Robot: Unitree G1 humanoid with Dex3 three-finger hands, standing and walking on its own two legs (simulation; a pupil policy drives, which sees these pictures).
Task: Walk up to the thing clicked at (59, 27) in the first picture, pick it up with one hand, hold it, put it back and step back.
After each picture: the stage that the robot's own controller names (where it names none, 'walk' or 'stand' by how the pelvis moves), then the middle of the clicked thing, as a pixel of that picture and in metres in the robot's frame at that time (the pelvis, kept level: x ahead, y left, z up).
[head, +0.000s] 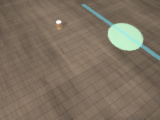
stand; (59, 25) +1.70 +0.36 -0.72
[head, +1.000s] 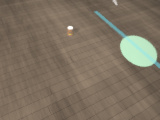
walk; (70, 31) +1.58 +0.21 -0.70
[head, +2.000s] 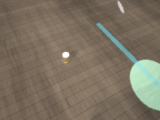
walk; (65, 58) +0.99 +0.18 -0.71
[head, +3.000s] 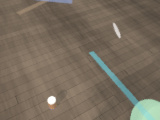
walk; (52, 103) +0.57 +0.22 -0.71
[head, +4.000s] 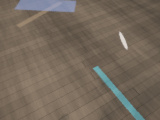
stand; out of the picture +0.36 +0.24 -0.71
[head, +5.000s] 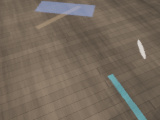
stand; out of the picture +0.32 +0.20 -0.72
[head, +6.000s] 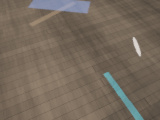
stand; out of the picture +0.31 +0.21 -0.72
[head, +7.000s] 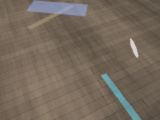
stand; out of the picture +0.31 +0.22 -0.72
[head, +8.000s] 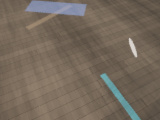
stand; out of the picture +0.31 +0.23 -0.72
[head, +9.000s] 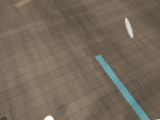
go down; out of the picture +0.33 +0.23 -0.69
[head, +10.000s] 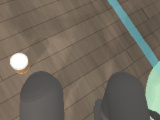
go down; (20, 64) +0.39 +0.24 -0.28
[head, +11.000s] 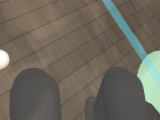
close in; (0, 62) +0.37 +0.26 -0.24
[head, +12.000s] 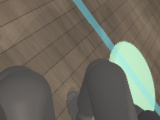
close; out of the picture +0.37 +0.26 -0.22
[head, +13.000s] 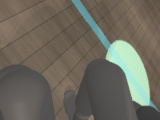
close; out of the picture +0.36 +0.27 -0.22
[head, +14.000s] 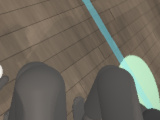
lift; out of the picture +0.31 +0.25 -0.19
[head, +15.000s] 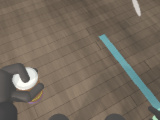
lift; (29, 86) +0.31 +0.19 +0.00
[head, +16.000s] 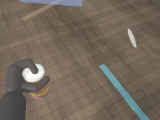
hold; (37, 82) +0.34 +0.18 +0.02
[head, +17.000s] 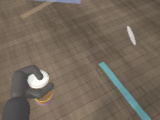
hold; (41, 88) +0.32 +0.17 -0.01
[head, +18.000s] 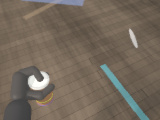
crouch; (42, 89) +0.32 +0.17 +0.00
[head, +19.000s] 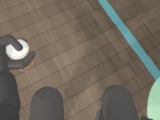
crouch; (22, 56) +0.41 +0.22 -0.10
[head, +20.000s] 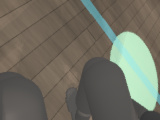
lower; out of the picture +0.40 +0.28 -0.22
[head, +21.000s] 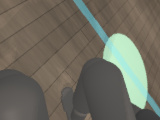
lower; out of the picture +0.40 +0.29 -0.22
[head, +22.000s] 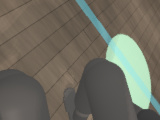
lower; out of the picture +0.40 +0.29 -0.22
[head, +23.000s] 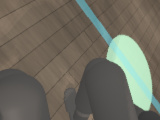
lower; out of the picture +0.39 +0.28 -0.22
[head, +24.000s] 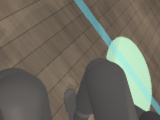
loosen; out of the picture +0.38 +0.26 -0.22
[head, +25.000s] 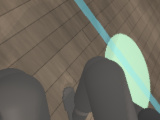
withdraw; out of the picture +0.38 +0.24 -0.22
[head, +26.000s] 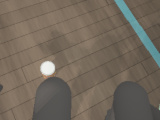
walk; (48, 71) +0.40 +0.19 -0.32
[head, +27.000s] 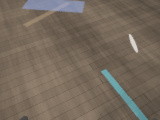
stand; out of the picture +0.32 +0.18 -0.65
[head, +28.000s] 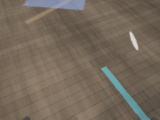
stand; out of the picture +0.33 +0.19 -0.66
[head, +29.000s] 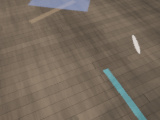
stand; out of the picture +0.34 +0.18 -0.69
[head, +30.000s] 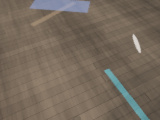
walk; out of the picture +0.35 +0.18 -0.72
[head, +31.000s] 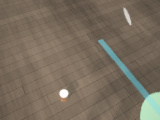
walk; (64, 95) +0.51 +0.12 -0.70
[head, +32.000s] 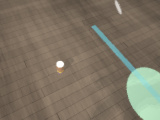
walk; (60, 67) +0.82 +0.18 -0.71
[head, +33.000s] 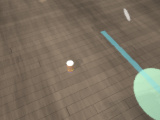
stand; (70, 66) +0.96 +0.19 -0.70
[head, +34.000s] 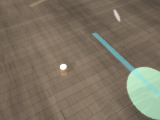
stand; (63, 70) +0.95 +0.22 -0.73
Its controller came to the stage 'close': yes
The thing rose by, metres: 0.71
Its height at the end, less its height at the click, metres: +0.00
